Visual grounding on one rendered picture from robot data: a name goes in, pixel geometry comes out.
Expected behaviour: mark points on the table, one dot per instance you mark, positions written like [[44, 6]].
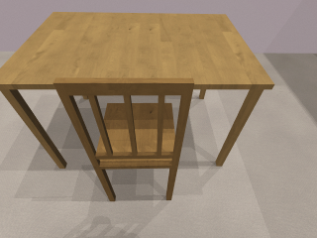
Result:
[[205, 47]]

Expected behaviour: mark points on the chair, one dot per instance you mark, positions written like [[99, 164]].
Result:
[[132, 135]]

